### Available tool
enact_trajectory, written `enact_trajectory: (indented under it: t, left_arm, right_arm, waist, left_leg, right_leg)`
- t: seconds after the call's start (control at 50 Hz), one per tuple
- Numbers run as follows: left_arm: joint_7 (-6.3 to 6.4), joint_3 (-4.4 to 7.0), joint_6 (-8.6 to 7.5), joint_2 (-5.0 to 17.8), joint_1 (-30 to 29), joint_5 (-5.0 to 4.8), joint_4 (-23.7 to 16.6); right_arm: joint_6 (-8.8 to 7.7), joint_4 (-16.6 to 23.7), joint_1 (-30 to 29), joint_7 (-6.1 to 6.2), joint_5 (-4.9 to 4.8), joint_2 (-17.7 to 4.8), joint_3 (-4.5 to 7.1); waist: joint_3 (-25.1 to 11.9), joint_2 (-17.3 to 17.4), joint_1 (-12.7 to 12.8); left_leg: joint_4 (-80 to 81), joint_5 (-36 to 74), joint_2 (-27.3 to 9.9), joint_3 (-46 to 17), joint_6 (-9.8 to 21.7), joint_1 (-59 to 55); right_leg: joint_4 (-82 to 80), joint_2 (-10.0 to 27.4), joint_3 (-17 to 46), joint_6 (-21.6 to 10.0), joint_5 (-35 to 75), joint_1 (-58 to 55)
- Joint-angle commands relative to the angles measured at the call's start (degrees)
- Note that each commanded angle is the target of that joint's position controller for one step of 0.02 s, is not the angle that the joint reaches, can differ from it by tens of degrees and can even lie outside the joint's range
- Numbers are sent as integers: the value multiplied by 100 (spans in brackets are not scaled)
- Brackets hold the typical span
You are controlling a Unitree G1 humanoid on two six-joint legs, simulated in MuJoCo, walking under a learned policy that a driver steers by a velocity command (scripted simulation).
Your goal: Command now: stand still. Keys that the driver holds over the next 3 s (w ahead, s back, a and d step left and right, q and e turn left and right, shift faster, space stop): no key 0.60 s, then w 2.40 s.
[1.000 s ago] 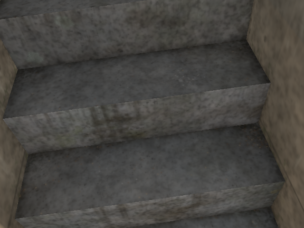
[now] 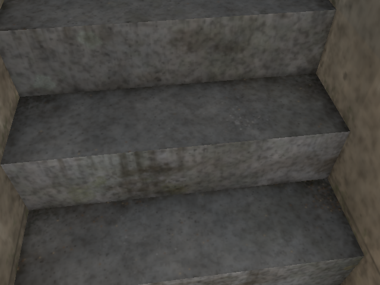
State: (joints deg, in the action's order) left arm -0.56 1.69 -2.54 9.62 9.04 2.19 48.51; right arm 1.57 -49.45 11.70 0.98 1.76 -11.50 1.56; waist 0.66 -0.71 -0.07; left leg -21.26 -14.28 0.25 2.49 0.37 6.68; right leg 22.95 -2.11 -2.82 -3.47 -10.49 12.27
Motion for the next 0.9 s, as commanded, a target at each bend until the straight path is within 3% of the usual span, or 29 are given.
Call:
enact_trajectory:
  t: [0.02, 0.12, 0.16, 0.24, 0.26, 0.42, 0.58, 0.62, 0.64, 0.66, 0.68, 0.72, 0.86, 0.88, 0.9]
  left_arm:
    - [1, 39, -58, 423, -235, -3, -170]
    - [-13, -1, -50, 526, -247, -13, 113]
    - [-39, -52, -50, 511, -334, -3, 196]
    - [-67, -80, -44, 611, -386, -10, 360]
    - [-38, -90, 5, 659, -394, -29, 414]
    - [17, -188, 69, 669, -481, -11, 560]
    - [59, -226, 104, 834, -623, -2, 642]
    - [79, -264, 125, 770, -644, -1, 650]
    - [233, -442, 45, 164, -124, -211, 774]
    - [312, -425, 18, 369, -141, -204, 793]
    - [327, -395, -12, 507, -205, -179, 720]
    - [325, -373, -57, 614, -229, -150, 605]
    - [308, -351, -190, 473, -157, -165, 339]
    - [142, -135, -125, 1325, -580, 74, 230]
    - [86, -144, -100, 1087, -610, 63, 161]
  right_arm:
    - [-61, 179, -79, 23, -1, -477, 63]
    - [-55, -12, -75, 6, -6, -569, 47]
    - [37, 27, -225, -18, 66, -648, 25]
    - [19, -90, -179, 14, 19, -649, -16]
    - [26, -31, -208, 11, 53, -639, -28]
    - [41, -101, -260, -19, 63, -774, -58]
    - [39, -134, -198, -41, 47, -850, -90]
    - [18, -197, -163, -17, 15, -793, -117]
    - [-80, -254, -28, 2, -10, -211, -283]
    - [-144, -282, 5, 1, -12, -281, -282]
    - [-188, -237, -102, -10, 20, -463, -254]
    - [-260, -211, -158, -30, 8, -612, -234]
    - [-401, -191, -179, 15, -8, -520, -261]
    - [-360, -210, -242, -19, -37, -971, -176]
    - [-336, -187, -219, -8, -33, -953, -183]
  waist:
    - [-206, 37, 1]
    - [-100, 73, -2]
    - [-177, -44, -6]
    - [-144, -10, 9]
    - [-7, 33, -87]
    - [-196, -77, -23]
    - [-216, -9, -59]
    - [-267, -22, -47]
    - [-211, 204, 21]
    - [63, 30, -56]
    - [48, 17, -34]
    - [-117, -38, -39]
    - [-160, -62, -46]
    - [-223, -505, -6]
    - [-303, -340, -5]
  left_leg:
    - [421, 377, -720, -781, 110, 377]
    - [441, 263, -705, -774, 95, 434]
    - [399, 292, -721, -820, 108, 396]
    - [418, 224, -700, -806, 130, 481]
    - [414, 187, -686, -798, 91, 465]
    - [364, 186, -686, -831, 12, 517]
    - [336, 174, -706, -852, -25, 572]
    - [350, 69, -679, -817, -28, 562]
    - [576, 209, -627, -691, 115, 592]
    - [630, 338, -655, -742, 151, 517]
    - [641, 400, -675, -781, 182, 482]
    - [662, 421, -698, -801, 219, 423]
    - [742, 494, -692, -784, 316, 365]
    - [323, -110, -536, -605, 266, 496]
    - [169, -354, -462, -522, 292, 586]
  right_leg:
    - [-322, 873, 1048, 20, 970, -383]
    - [-416, 850, 1062, 5, 681, -275]
    - [-477, 867, 1170, 9, 473, -268]
    - [-529, 859, 1192, 36, 246, -255]
    - [-584, 850, 1274, 43, 163, -156]
    - [-696, 851, 1314, 43, 249, -388]
    - [-764, 863, 1388, 71, 291, -463]
    - [-863, 840, 1403, 70, -40, -478]
    - [-1524, 1048, 1498, 113, -315, -660]
    - [-1533, 980, 1495, 153, -534, -521]
    - [-1548, 958, 1436, 168, -438, -571]
    - [-1560, 942, 1398, 169, -312, -740]
    - [-1500, 895, 1345, -12, -229, -845]
    - [-1014, 623, 1179, -128, -763, -720]
    - [-1027, 699, 1314, -299, -1284, -495]
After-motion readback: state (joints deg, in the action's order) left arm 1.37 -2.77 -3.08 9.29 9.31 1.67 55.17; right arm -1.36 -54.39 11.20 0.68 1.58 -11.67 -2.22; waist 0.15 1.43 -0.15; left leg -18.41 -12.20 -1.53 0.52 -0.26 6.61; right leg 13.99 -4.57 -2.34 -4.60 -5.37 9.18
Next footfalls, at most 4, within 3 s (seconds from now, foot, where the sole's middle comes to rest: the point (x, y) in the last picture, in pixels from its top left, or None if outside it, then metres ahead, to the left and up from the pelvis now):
none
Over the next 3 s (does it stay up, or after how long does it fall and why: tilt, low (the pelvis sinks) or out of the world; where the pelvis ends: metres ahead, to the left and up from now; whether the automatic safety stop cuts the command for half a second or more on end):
stays up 0.01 0.05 0.00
